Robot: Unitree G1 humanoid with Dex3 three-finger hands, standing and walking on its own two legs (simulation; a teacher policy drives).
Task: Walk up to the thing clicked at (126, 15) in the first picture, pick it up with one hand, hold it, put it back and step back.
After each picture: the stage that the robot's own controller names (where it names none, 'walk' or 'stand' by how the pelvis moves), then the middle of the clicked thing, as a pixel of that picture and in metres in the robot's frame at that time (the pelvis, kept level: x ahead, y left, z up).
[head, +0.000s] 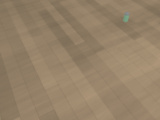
stand; (126, 17) +1.92 -0.63 -0.72
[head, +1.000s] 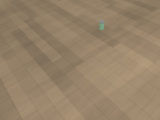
walk; (101, 25) +1.86 -0.12 -0.69
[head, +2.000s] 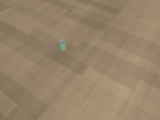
walk; (62, 44) +1.25 +0.27 -0.71
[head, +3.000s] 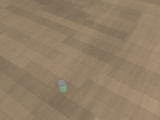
walk; (62, 85) +0.77 +0.25 -0.72
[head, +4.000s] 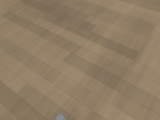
stand; out of the picture +0.44 +0.23 -0.71
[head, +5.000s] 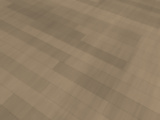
stand; out of the picture +0.39 +0.21 -0.72
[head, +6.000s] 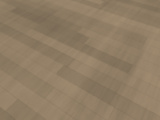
walk; out of the picture +0.34 +0.21 -0.71
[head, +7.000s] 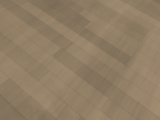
stand; out of the picture +0.32 +0.15 -0.70
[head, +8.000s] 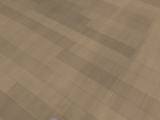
stand; out of the picture +0.35 +0.23 -0.69
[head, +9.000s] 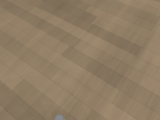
stand; out of the picture +0.36 +0.19 -0.70
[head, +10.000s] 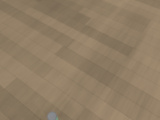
stand; (53, 118) +0.39 +0.23 -0.70
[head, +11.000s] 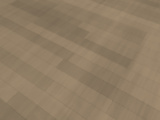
walk; out of the picture +0.38 +0.20 -0.72
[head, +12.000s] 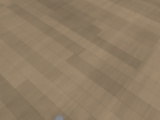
stand; out of the picture +0.43 +0.16 -0.71
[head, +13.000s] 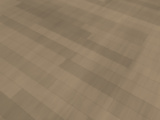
stand; out of the picture +0.43 +0.19 -0.72
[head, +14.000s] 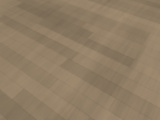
stand; out of the picture +0.43 +0.19 -0.73
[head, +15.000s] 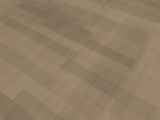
stand; out of the picture +0.41 +0.19 -0.73
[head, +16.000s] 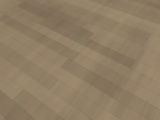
stand; out of the picture +0.42 +0.18 -0.73
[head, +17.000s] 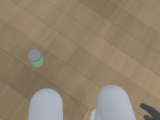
go down; (35, 58) +0.50 +0.20 -0.39
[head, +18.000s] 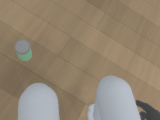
go down; (23, 51) +0.51 +0.20 -0.31
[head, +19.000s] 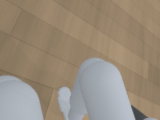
close in; out of the picture +0.50 +0.25 -0.24
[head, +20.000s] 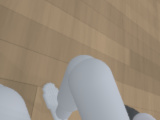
close; out of the picture +0.49 +0.28 -0.24
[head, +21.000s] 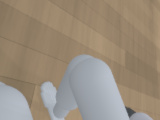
lift; out of the picture +0.48 +0.27 -0.25
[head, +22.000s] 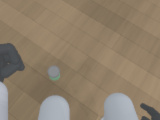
lift; (54, 73) +0.47 +0.15 -0.43
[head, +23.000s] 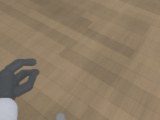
lift; out of the picture +0.43 +0.14 -0.67
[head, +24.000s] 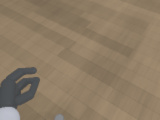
hold; out of the picture +0.42 +0.16 -0.68
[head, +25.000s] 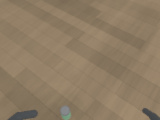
stand; (65, 112) +0.43 +0.14 -0.62
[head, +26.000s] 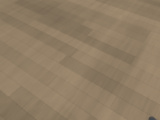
stand; out of the picture +0.41 +0.14 -0.66
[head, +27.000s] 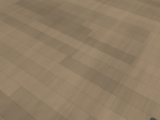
stand; out of the picture +0.41 +0.14 -0.65
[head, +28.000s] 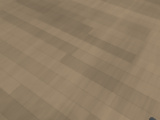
hold; out of the picture +0.42 +0.14 -0.65
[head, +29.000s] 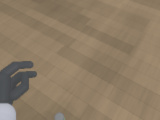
close; (60, 119) +0.42 +0.15 -0.65
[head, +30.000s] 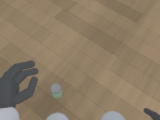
close; (56, 90) +0.45 +0.16 -0.53
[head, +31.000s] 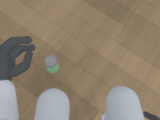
close; (52, 64) +0.49 +0.16 -0.37
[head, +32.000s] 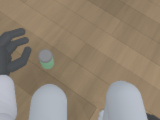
close; (46, 59) +0.50 +0.16 -0.32
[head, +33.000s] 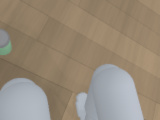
hold; (1, 43) +0.49 +0.20 -0.25
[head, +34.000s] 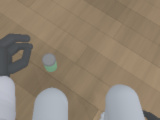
close; (50, 63) +0.49 +0.16 -0.36
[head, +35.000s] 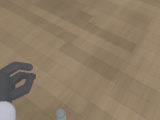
hold; (61, 115) +0.44 +0.14 -0.64
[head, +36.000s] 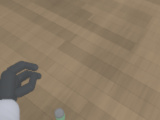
hold; (59, 115) +0.42 +0.15 -0.66
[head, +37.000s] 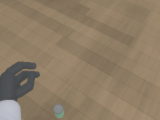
close; (59, 111) +0.43 +0.15 -0.64
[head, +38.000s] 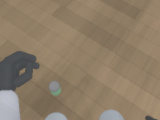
crouch; (55, 88) +0.46 +0.15 -0.53
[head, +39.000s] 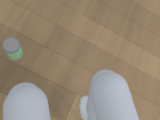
lower; (13, 49) +0.50 +0.18 -0.30
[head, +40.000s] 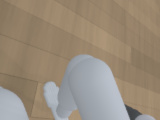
lower; out of the picture +0.48 +0.24 -0.24
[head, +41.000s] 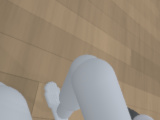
lower; out of the picture +0.47 +0.24 -0.24
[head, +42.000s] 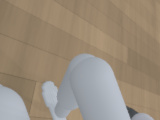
lower; out of the picture +0.48 +0.24 -0.24
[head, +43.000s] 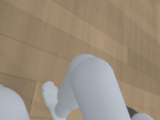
lower; out of the picture +0.48 +0.24 -0.24
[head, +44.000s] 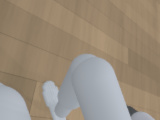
loosen; out of the picture +0.48 +0.24 -0.24
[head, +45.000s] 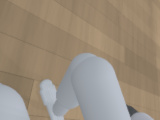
withdraw; out of the picture +0.44 +0.17 -0.27
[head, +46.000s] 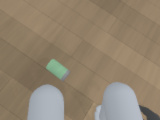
walk; (58, 70) +0.44 +0.10 -0.40
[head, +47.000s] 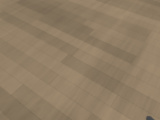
stand; out of the picture +0.36 +0.07 -0.68
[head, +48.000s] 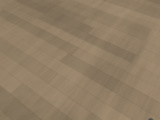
stand; out of the picture +0.36 +0.08 -0.69
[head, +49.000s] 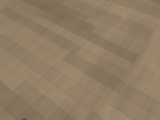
stand; out of the picture +0.38 +0.06 -0.69
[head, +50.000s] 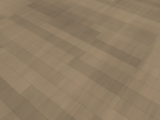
stand; out of the picture +0.41 +0.05 -0.75
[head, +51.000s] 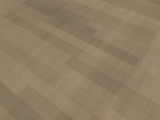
stand; out of the picture +0.41 +0.03 -0.75
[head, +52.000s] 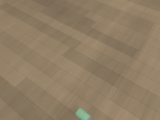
walk; (83, 115) +0.46 +0.01 -0.74
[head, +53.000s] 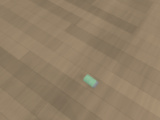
walk; (90, 81) +0.66 -0.09 -0.72
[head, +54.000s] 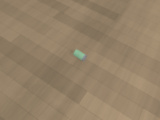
walk; (80, 55) +0.96 -0.02 -0.73
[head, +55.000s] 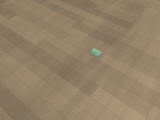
stand; (97, 53) +1.20 -0.12 -0.73
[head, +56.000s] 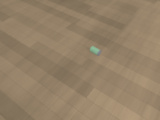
stand; (95, 50) +1.26 -0.15 -0.75
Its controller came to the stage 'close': yes
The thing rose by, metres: 0.01
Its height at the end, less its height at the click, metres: -0.02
